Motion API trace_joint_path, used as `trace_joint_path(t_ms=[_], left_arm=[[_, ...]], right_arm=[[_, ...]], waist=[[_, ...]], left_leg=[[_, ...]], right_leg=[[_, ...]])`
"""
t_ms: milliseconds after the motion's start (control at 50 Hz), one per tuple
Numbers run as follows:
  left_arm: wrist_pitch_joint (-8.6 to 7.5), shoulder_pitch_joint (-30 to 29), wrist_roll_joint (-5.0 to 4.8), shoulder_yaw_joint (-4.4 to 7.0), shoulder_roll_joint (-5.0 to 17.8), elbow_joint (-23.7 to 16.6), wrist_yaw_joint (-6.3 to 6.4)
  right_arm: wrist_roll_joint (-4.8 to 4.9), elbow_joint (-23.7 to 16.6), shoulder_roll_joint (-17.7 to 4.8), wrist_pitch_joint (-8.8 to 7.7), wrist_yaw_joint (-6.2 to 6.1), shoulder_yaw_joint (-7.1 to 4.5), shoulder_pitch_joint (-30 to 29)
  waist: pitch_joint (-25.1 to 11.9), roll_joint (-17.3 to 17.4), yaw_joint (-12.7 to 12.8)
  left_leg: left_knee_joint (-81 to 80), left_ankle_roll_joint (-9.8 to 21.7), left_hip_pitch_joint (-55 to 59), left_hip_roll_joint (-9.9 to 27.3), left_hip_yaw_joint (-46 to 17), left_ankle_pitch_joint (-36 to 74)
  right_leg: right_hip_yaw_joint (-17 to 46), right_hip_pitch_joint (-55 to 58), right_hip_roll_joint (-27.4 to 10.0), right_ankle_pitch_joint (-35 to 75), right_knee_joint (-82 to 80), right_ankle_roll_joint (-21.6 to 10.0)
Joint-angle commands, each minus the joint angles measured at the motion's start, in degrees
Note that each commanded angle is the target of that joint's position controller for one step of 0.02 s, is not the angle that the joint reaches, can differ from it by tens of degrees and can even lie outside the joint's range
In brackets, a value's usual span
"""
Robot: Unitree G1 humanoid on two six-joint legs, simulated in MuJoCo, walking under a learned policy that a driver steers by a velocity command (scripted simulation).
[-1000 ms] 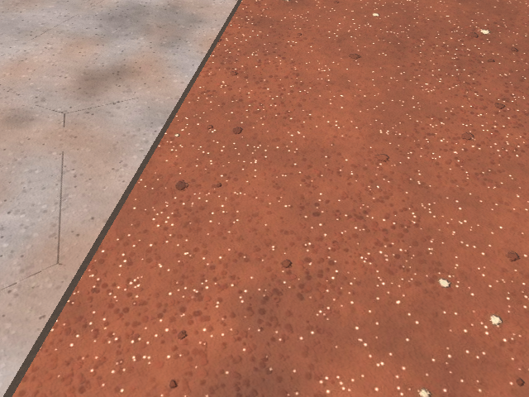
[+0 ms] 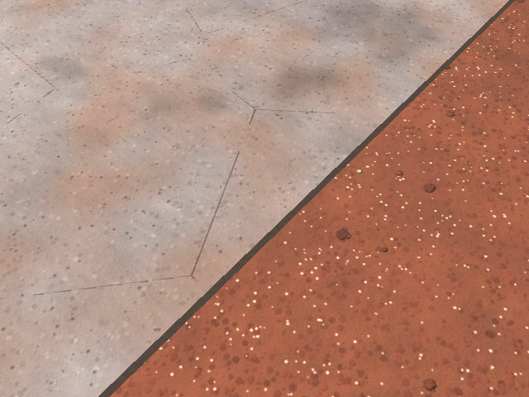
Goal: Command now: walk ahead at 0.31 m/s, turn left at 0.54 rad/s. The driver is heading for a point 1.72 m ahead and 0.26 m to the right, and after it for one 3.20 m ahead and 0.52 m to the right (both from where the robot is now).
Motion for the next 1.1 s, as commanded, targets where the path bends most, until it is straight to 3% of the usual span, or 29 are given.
trace_joint_path(t_ms=[20,60,100,160,220,260,300,320,340,360,380,400,420,460,520,600,660,700,720,740,760,780,820,860,920,1060,1100], left_arm=[[-0.33,6.2,-0.54,1.59,5.4,-1.4,0.28],[-1.06,7.8,-0.90,1.49,5.5,-0.3,-0.10],[-1.44,8.9,-1.15,1.73,6.1,0.6,-0.39],[-0.76,8.8,-1.29,1.71,6.2,1.5,-0.28],[-0.30,9.5,-1.49,1.24,5.6,3.5,-0.72],[0.11,11.6,-1.90,1.49,6.5,5.3,-1.09],[0.62,11.6,-2.43,1.78,7.1,6.2,-0.97],[0.78,12.1,-2.64,1.98,7.4,6.4,-0.87],[0.66,13.3,-2.60,1.48,5.6,5.1,-0.80],[1.31,18.7,-3.23,0.50,1.3,4.7,-0.38],[3.14,17.2,-3.19,1.36,4.1,5.8,0.40],[4.08,14.7,-2.41,2.26,6.1,5.5,0.47],[4.66,12.6,-1.67,2.73,6.1,5.4,0.31],[5.82,13.1,-1.20,3.06,4.9,5.8,-0.19],[6.97,13.8,-1.28,3.11,3.2,5.8,-0.61],[8.16,9.4,-1.24,2.75,2.5,3.1,-1.71],[8.10,8.5,-1.43,2.92,3.5,1.5,-2.41],[7.51,10.9,-1.42,2.94,3.3,1.6,-2.65],[6.95,12.1,-1.15,3.24,4.5,2.0,-2.57],[6.21,11.9,-0.41,4.08,8.7,1.2,-1.98],[6.11,11.6,-0.68,6.02,17.1,-0.4,-1.65],[6.23,13.4,-0.31,6.04,15.1,0.5,-0.99],[6.46,6.0,-1.10,4.67,10.2,-0.8,-0.41],[6.15,3.5,-1.63,4.24,8.4,-2.1,-0.44],[5.60,7.0,-2.15,4.58,9.0,-1.6,-0.75],[5.81,9.8,-1.26,5.07,10.1,-1.4,-0.40],[5.74,10.0,-0.75,4.60,9.0,-1.1,-0.54]], right_arm=[[-0.92,-3.5,-3.8,0.48,0.47,-0.76,-0.2],[-1.16,-3.6,-2.7,1.50,1.23,-0.56,0.0],[-0.63,-4.3,-1.9,1.86,1.68,-0.26,-1.8],[-0.89,-5.4,-0.7,2.19,1.90,0.63,-6.1],[-1.03,-5.2,1.6,2.13,1.71,2.32,-9.4],[-1.09,-4.7,0.9,1.87,0.98,2.64,-10.7],[-1.08,-3.7,0.3,0.91,0.12,2.78,-9.3],[-1.52,-3.0,-1.0,0.08,-0.47,2.67,-7.6],[-2.15,-2.6,-5.0,-0.71,-1.26,1.96,-4.6],[-1.36,-3.0,-8.5,-0.22,-1.92,1.08,-3.5],[0.84,-2.9,-6.7,0.45,-2.12,1.12,-2.8],[1.08,-3.2,-5.7,0.79,-2.32,1.26,-4.2],[0.70,-3.7,-4.1,1.13,-2.78,1.79,-7.3],[0.22,-4.2,-2.3,1.46,-3.63,2.30,-11.9],[-0.39,-4.3,-1.6,1.47,-3.68,2.19,-12.9],[-0.90,-3.7,-3.1,1.68,-3.06,1.43,-12.8],[-1.02,-3.5,-5.1,2.02,-2.47,0.58,-12.6],[-0.46,-3.6,-6.3,2.46,-2.42,0.03,-13.7],[-0.56,-3.1,-5.8,2.85,-2.33,-0.10,-12.4],[-0.77,-3.2,-3.0,3.44,-1.84,0.32,-9.6],[-0.45,-7.0,-1.3,4.14,-2.72,0.99,-13.7],[-0.90,-7.3,-2.8,4.68,-2.95,0.79,-16.4],[0.33,-5.2,-3.0,4.19,-2.12,0.48,-12.9],[-1.13,-3.5,-4.0,3.59,-1.49,-0.01,-10.1],[-0.55,-4.2,-2.9,3.74,-1.26,0.18,-10.7],[0.01,-5.8,-2.8,3.92,-2.00,0.70,-12.7],[-0.37,-5.3,-2.5,3.57,-1.55,1.07,-11.5]], waist=[[-0.8,-5.5,2.7],[-2.7,-9.1,2.2],[-3.8,-9.6,2.1],[-2.9,-9.7,2.5],[-3.4,-10.3,3.2],[-3.4,-10.9,4.1],[-2.9,-8.9,2.6],[-3.3,-6.1,1.4],[-8.0,-0.2,1.4],[-13.4,10.8,3.0],[-15.4,10.1,0.3],[-10.6,6.8,0.4],[-6.4,4.6,1.6],[-2.5,5.5,4.5],[-3.4,5.5,5.1],[-3.0,7.8,3.7],[-3.9,7.5,3.5],[-4.3,5.4,5.5],[-3.3,1.3,5.9],[-0.7,-12.5,5.1],[3.4,-21.3,6.1],[3.6,-13.6,7.1],[3.6,-8.3,2.5],[-0.4,-8.7,2.1],[-3.0,-6.1,3.3],[-3.0,-8.2,5.7],[-4.8,-8.4,6.0]], left_leg=[[8.7,-1.5,-17.1,6.0,1.6,3.5],[10.3,-2.7,-15.1,4.5,2.8,5.2],[8.9,-3.4,-15.7,3.2,2.5,7.6],[0.5,-4.2,-16.0,3.4,3.5,11.3],[-13.4,-3.8,-6.1,4.1,6.8,15.3],[-18.7,-3.1,-2.5,3.8,8.7,16.5],[-27.4,-1.6,2.9,3.9,8.2,21.2],[-33.5,-0.9,8.8,5.9,6.2,29.7],[-31.3,0.5,18.8,15.9,-1.4,49.1],[-27.3,8.3,26.5,29.0,-10.8,71.1],[-28.6,13.8,23.8,30.5,-12.5,66.1],[-31.7,14.1,19.9,28.7,-10.4,57.5],[-34.2,12.3,15.6,26.1,-7.4,50.1],[-37.3,9.2,8.3,22.4,-0.9,43.3],[-37.7,8.8,5.2,20.9,4.0,37.2],[-38.0,8.7,3.1,21.9,5.3,24.5],[-36.0,8.1,2.9,24.0,5.1,22.7],[-31.7,5.1,0.4,23.4,7.3,20.1],[-26.8,1.7,-3.0,21.7,9.8,14.8],[-13.5,-3.1,-10.0,15.7,15.7,2.9],[-4.9,-5.9,-19.9,5.2,13.7,-10.1],[3.6,-5.5,-17.5,7.3,6.7,-7.9],[4.8,-4.7,-16.4,8.1,4.6,2.3],[7.1,-4.8,-15.9,7.1,5.4,6.1],[6.2,-6.0,-16.9,6.8,4.8,6.4],[-5.2,-6.3,-14.4,5.9,4.3,3.3],[-8.5,-5.5,-9.4,5.8,5.8,2.4]], right_leg=[[15.8,16.1,-17.4,20.2,-12.6,-6.1],[8.4,15.4,-14.6,40.1,-10.3,-6.5],[5.4,16.0,-14.2,46.7,-10.1,-7.4],[2.2,15.8,-13.6,45.9,-10.9,-8.2],[-0.1,12.0,-11.1,44.8,-10.3,-7.5],[2.3,12.8,-10.8,44.0,-8.2,-7.4],[4.8,12.3,-10.5,38.6,-4.4,-6.3],[5.3,10.0,-9.4,32.9,-1.5,-4.4],[4.5,5.1,-7.3,18.2,3.8,-2.3],[0.4,-1.5,-1.1,-15.7,13.4,-1.2],[0.9,-3.5,1.9,-28.4,23.3,-1.1],[1.9,-7.0,1.7,-28.2,30.4,-0.7],[2.3,-8.7,0.7,-25.0,33.1,-0.3],[2.4,-6.5,-0.7,-19.1,32.9,1.4],[0.2,-3.8,-0.2,-16.3,30.7,2.9],[-1.4,-1.1,-1.2,-13.8,20.7,1.9],[-2.6,2.0,-1.0,-13.5,15.0,0.4],[-4.1,8.2,0.1,-8.4,5.6,-1.3],[-1.4,11.5,0.2,-5.4,-1.2,-2.3],[14.9,12.0,-10.0,-6.4,-13.6,-4.6],[34.4,6.3,-23.1,2.5,-18.2,-12.2],[31.3,4.0,-21.6,4.2,-17.2,-14.8],[21.0,4.0,-13.3,1.4,-15.0,-11.4],[17.7,9.0,-10.0,11.3,-12.6,-10.5],[18.4,14.1,-10.1,16.8,-10.9,-11.0],[23.9,15.5,-10.3,13.3,-9.9,-12.5],[24.0,13.1,-9.3,-3.5,-12.4,-12.7]])
Keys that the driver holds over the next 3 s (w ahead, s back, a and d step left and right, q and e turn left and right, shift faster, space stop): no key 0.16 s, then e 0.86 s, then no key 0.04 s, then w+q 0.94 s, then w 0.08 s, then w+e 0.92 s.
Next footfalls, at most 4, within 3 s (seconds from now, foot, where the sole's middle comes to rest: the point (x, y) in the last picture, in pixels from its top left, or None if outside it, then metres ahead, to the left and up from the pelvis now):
0.34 left None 0.21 0.10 -0.77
0.74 right None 0.13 -0.10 -0.77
1.24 left None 0.17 0.07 -0.77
1.70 right None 0.41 -0.20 -0.77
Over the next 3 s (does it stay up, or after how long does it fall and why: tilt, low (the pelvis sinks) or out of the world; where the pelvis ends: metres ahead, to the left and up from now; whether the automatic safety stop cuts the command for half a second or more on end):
stays up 0.97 -0.13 0.01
